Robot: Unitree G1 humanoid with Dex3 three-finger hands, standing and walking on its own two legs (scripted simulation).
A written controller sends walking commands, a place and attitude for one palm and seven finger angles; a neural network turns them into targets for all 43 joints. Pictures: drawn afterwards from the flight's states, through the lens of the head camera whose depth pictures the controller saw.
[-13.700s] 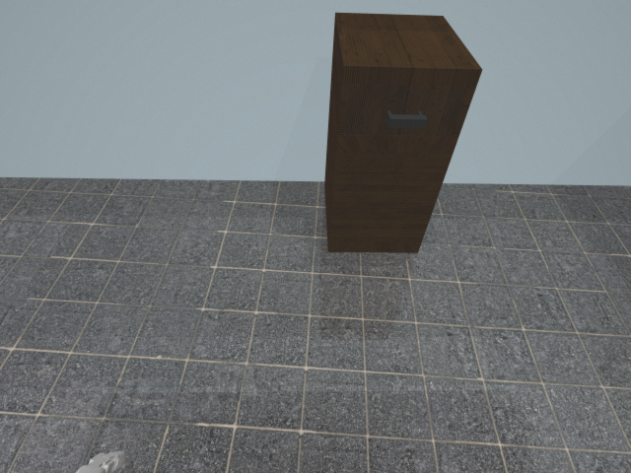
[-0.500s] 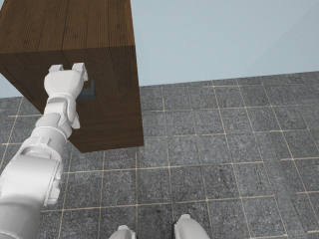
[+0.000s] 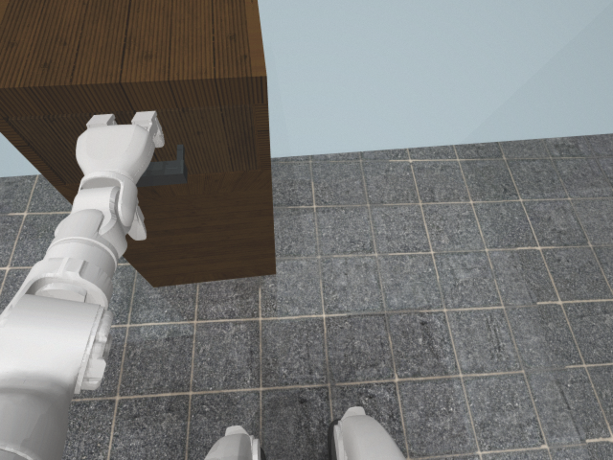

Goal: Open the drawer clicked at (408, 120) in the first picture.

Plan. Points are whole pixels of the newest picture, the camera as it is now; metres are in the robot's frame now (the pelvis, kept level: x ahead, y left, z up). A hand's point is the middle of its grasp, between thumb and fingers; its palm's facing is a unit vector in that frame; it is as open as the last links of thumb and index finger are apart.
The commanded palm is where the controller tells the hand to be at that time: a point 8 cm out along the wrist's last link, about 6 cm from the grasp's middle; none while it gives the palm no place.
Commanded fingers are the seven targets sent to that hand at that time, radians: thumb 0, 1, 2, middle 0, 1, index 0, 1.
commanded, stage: move the hooked fingers above the handle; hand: left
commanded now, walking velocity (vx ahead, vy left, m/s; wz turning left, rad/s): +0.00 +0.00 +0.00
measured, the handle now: (150, 163) +0.57 +0.21 -0.06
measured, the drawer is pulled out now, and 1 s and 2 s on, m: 0.00 0.00 0.00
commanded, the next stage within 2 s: none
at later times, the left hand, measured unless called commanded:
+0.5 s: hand (144, 175) +0.51 +0.19 +0.00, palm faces -0.12 -0.03 -0.99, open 13.8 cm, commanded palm +0.51 +0.19 +0.06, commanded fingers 0.00 -0.50 0.30 -0.30 -1.20 -0.30 -1.20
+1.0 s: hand (153, 161) +0.53 +0.18 +0.01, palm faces -0.05 -0.06 -1.00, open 13.8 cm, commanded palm +0.51 +0.18 +0.06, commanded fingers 0.00 -0.50 0.30 -0.30 -1.20 -0.30 -1.20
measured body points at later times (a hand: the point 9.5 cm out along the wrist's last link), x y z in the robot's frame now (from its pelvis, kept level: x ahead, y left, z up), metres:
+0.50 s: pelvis +0.00 +0.00 +0.00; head +0.13 -0.01 +0.43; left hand +0.51 +0.19 +0.05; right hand -0.02 -0.27 -0.13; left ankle -0.01 +0.10 -0.68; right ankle +0.03 -0.14 -0.68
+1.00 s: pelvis +0.01 +0.00 +0.00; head +0.14 +0.00 +0.43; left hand +0.52 +0.18 +0.06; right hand -0.01 -0.28 -0.12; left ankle -0.01 +0.10 -0.68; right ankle +0.03 -0.14 -0.68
